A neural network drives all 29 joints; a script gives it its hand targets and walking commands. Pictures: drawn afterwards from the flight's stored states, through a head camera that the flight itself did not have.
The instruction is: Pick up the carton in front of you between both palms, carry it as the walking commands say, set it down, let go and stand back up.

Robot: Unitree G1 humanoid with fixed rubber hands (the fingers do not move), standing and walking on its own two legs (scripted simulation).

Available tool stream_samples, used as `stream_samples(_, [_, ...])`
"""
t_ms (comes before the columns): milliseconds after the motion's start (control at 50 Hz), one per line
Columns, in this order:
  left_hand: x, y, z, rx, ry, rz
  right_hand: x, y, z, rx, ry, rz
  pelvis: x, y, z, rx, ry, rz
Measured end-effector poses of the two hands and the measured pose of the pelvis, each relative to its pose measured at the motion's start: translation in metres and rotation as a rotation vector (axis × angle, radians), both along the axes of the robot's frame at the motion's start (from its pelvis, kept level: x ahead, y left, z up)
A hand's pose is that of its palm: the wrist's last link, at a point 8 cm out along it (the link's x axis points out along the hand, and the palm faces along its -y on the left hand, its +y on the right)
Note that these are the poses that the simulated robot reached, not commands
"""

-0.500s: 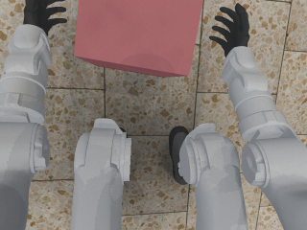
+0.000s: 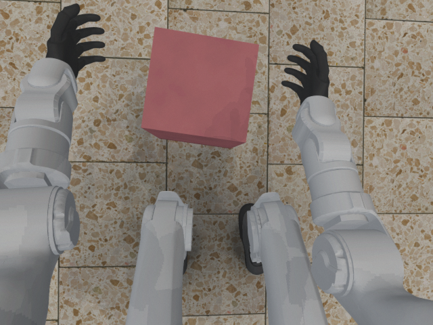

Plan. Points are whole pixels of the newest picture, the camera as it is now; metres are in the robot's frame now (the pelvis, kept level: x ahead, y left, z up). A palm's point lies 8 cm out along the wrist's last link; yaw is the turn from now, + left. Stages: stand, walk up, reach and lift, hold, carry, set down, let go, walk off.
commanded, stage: set down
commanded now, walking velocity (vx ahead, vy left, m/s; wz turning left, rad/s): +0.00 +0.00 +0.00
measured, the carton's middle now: (200, 100) +0.52 +0.06 -0.35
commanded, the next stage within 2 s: let go in 0.52 s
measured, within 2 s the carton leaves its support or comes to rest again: neither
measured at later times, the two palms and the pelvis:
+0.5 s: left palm out of the picture +0.52 +0.28 +0.04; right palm (383, 59) +0.49 -0.13 +0.04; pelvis +0.02 +0.00 +0.14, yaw +2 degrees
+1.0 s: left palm out of the picture +0.37 +0.27 +0.15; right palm out of the picture +0.38 -0.18 +0.15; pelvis +0.09 +0.00 +0.25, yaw +5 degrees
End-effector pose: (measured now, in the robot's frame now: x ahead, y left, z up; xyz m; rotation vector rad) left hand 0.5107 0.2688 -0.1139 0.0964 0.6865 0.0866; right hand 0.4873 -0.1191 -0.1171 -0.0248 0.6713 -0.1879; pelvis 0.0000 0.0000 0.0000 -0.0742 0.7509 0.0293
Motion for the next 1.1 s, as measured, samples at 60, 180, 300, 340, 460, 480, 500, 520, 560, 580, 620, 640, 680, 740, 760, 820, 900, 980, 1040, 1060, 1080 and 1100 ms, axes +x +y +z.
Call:
stream_samples(60, [0.004,-0.001,0.015,-0.01,-0.012,-0.001,0.003,-0.004,0.018,-0.01,-0.014,-0.003,0.002,0.0,0.014,0.002,0.016,0.001])
stream_samples(180, [0.004,0.006,0.042,0.008,-0.017,-0.007,0.001,-0.003,0.047,-0.004,-0.016,0.007,0.007,0.001,0.044,0.006,0.023,-0.002])
stream_samples(300, [0.003,0.004,0.082,-0.004,-0.034,-0.018,-0.004,-0.009,0.084,-0.006,-0.023,-0.004,0.014,0.002,0.079,0.007,0.025,0.004])
stream_samples(340, [0.004,0.005,0.097,0.001,-0.027,-0.022,-0.003,-0.009,0.097,-0.004,-0.015,-0.002,0.016,0.003,0.091,0.006,0.018,0.006])
stream_samples(460, [0.007,0.005,0.14,-0.009,-0.027,-0.031,0.001,-0.008,0.141,-0.011,-0.024,0.004,0.022,0.004,0.126,0.015,0.005,0.014])
stream_samples(480, [0.006,0.007,0.145,-0.003,-0.021,-0.028,0.0,-0.007,0.147,-0.012,-0.024,0.009,0.023,0.004,0.131,0.016,0.002,0.015])
stream_samples(500, [0.005,0.007,0.15,-0.007,-0.017,-0.021,-0.001,-0.007,0.153,-0.01,-0.022,0.009,0.025,0.004,0.137,0.017,-0.001,0.018])
stream_samples(520, [0.003,0.007,0.155,-0.009,-0.013,-0.02,-0.002,-0.006,0.159,-0.012,-0.021,0.013,0.026,0.005,0.142,0.018,-0.004,0.02])
stream_samples(560, [-0.001,0.008,0.162,-0.003,0.0,-0.024,-0.006,-0.005,0.168,-0.02,-0.017,0.024,0.029,0.005,0.152,0.022,-0.002,0.021])
stream_samples(580, [-0.003,0.008,0.166,-0.003,0.002,-0.025,-0.008,-0.005,0.172,-0.016,-0.015,0.026,0.031,0.005,0.157,0.022,-0.006,0.023])
stream_samples(620, [-0.009,0.009,0.176,0.011,0.003,-0.018,-0.013,-0.005,0.18,-0.029,-0.006,0.043,0.034,0.005,0.167,0.025,-0.016,0.024])
stream_samples(640, [-0.013,0.011,0.181,0.017,0.003,-0.011,-0.017,-0.006,0.183,-0.041,0.005,0.053,0.036,0.006,0.171,0.027,-0.021,0.027])
stream_samples(680, [-0.023,0.014,0.19,0.038,0.007,0.001,-0.025,-0.007,0.189,-0.054,0.024,0.086,0.04,0.006,0.182,0.032,-0.038,0.029])
stream_samples(740, [-0.047,0.015,0.201,0.054,0.029,0.027,-0.043,-0.011,0.2,-0.079,0.059,0.141,0.047,0.006,0.198,0.038,-0.067,0.035])
stream_samples(760, [-0.056,0.014,0.204,0.058,0.042,0.031,-0.048,-0.014,0.206,-0.079,0.063,0.154,0.05,0.006,0.204,0.041,-0.082,0.036])
stream_samples(820, [-0.085,0.012,0.215,0.063,0.074,0.05,-0.066,-0.024,0.221,-0.095,0.093,0.206,0.059,0.006,0.218,0.05,-0.13,0.04])
stream_samples(900, [-0.113,0.008,0.234,0.067,0.087,0.063,-0.083,-0.043,0.242,-0.103,0.123,0.226,0.071,0.005,0.234,0.057,-0.197,0.045])
stream_samples(980, [-0.132,0.004,0.254,0.059,0.094,0.063,-0.101,-0.059,0.264,-0.105,0.134,0.231,0.085,0.002,0.248,0.065,-0.261,0.044])
stream_samples(1040, [-0.146,-0.002,0.268,0.063,0.098,0.055,-0.114,-0.07,0.282,-0.1,0.128,0.227,0.095,0.0,0.258,0.072,-0.318,0.044])
stream_samples(1060, [-0.15,-0.005,0.274,0.064,0.098,0.053,-0.118,-0.073,0.288,-0.096,0.126,0.222,0.098,-0.001,0.261,0.074,-0.34,0.043])
stream_samples(1080, [-0.155,-0.007,0.279,0.063,0.097,0.049,-0.124,-0.077,0.293,-0.095,0.128,0.22,0.102,-0.001,0.265,0.077,-0.363,0.043])
stream_samples(1100, [-0.159,-0.01,0.284,0.066,0.1,0.042,-0.129,-0.081,0.298,-0.094,0.132,0.215,0.105,-0.002,0.269,0.08,-0.386,0.043])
